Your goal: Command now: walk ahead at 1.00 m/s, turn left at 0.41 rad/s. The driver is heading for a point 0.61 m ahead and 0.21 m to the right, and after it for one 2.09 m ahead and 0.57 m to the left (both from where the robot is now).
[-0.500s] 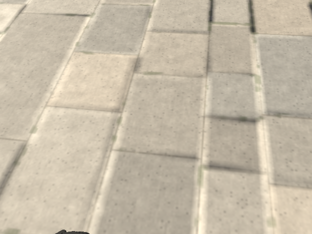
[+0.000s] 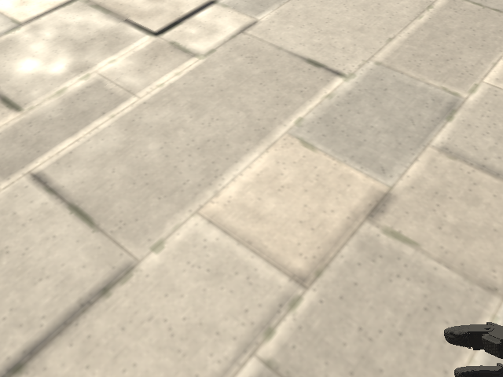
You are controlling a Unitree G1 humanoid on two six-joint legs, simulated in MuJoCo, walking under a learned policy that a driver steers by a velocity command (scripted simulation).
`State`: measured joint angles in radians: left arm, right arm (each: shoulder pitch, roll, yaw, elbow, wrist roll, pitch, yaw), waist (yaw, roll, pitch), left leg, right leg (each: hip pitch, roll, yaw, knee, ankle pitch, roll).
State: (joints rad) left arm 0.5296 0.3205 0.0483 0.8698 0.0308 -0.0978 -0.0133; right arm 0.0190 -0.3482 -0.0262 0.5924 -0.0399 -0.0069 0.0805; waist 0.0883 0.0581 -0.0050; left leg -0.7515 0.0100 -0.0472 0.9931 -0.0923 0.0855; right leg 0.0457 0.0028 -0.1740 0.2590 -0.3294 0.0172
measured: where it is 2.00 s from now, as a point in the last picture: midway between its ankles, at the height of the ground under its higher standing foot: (333, 250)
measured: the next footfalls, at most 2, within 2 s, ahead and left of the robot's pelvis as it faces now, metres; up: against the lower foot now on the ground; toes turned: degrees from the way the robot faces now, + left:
left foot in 0.14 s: +0.32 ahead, +0.08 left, +0.00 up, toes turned +2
right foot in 0.58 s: +0.75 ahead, -0.14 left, +0.00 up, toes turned -21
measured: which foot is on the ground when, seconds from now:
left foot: up 0.00-0.12, down 0.14-0.56, up 0.58-1.00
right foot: down 0.00-0.16, up 0.18-0.56, down 0.58-1.00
